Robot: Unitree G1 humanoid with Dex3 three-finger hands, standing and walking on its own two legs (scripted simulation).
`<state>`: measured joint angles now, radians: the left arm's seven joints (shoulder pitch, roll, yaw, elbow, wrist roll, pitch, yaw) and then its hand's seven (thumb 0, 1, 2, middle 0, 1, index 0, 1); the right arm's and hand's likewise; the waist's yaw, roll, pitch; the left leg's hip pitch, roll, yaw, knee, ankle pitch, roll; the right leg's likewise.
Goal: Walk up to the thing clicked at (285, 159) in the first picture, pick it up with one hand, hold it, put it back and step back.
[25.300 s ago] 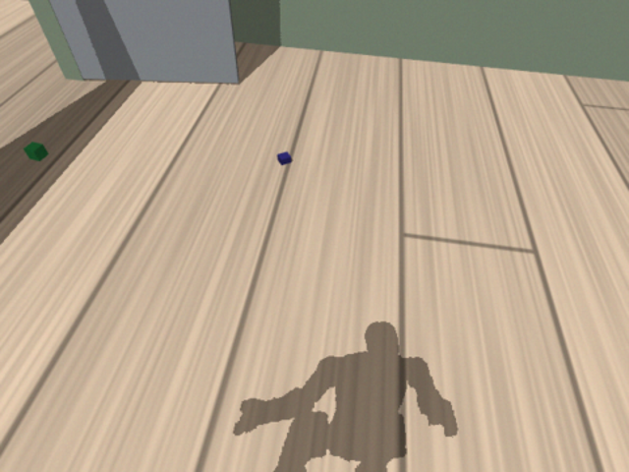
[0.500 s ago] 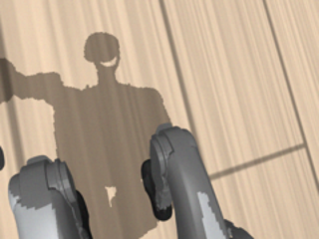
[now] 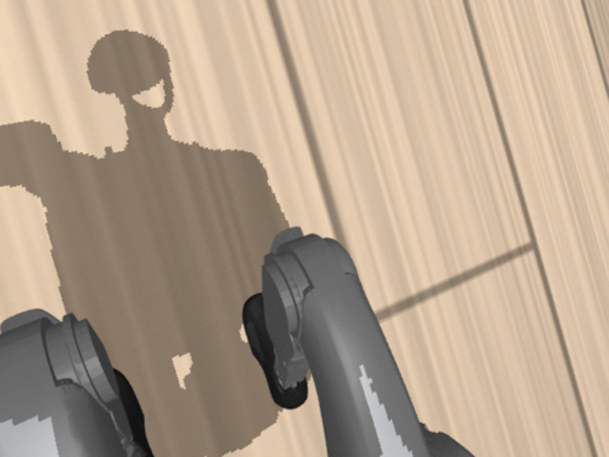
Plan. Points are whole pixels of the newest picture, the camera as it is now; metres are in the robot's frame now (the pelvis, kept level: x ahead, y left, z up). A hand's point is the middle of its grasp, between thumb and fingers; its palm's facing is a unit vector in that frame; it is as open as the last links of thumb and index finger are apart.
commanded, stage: rest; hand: left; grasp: from above
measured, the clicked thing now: out of the picture +0.47 +0.32 -0.26
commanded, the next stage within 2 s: open in 1.04 s
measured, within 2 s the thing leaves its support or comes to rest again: rests again in 0.54 s
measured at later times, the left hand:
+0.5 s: hand out of the picture +0.47 +0.31 -0.24, palm faces -0.28 -0.33 -0.90, open 7.6 cm
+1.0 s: hand out of the picture +0.47 +0.31 -0.25, palm faces -0.30 -0.32 -0.90, open 7.6 cm
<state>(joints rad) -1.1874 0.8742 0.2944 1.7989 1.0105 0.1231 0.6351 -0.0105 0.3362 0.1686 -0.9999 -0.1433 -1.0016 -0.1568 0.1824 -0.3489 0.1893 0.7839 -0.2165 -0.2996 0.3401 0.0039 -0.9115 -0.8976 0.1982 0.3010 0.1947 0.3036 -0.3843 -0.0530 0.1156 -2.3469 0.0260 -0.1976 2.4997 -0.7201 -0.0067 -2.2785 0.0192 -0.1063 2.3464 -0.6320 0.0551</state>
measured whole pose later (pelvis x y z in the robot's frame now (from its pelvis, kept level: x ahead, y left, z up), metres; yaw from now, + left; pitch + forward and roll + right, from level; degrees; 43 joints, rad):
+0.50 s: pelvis +0.00 +0.01 +0.00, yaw -2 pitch +29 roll -14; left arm -1.24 0.99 0.29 1.87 1.02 0.11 0.71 -0.01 0.35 0.18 -0.96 -0.19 -0.97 -0.19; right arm 0.17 -0.36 0.26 0.75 -0.24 -0.34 0.37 0.00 -0.91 -0.90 0.20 0.30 0.19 0.30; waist -0.44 -0.11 0.19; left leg -2.34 0.03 -0.24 2.52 -0.72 0.00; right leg -2.24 0.03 -0.14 2.32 -0.62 0.06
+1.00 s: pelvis -0.01 +0.01 +0.00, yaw -3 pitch +28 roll -15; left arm -1.26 1.06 0.24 1.88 1.00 0.10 0.69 -0.01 0.34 0.20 -0.96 -0.20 -0.97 -0.20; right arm 0.16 -0.38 0.32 0.71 -0.24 -0.36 0.36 0.00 -0.91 -0.90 0.20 0.30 0.19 0.30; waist -0.46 -0.14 0.24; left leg -2.32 0.03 -0.26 2.51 -0.71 0.00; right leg -2.21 0.04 -0.16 2.30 -0.60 0.07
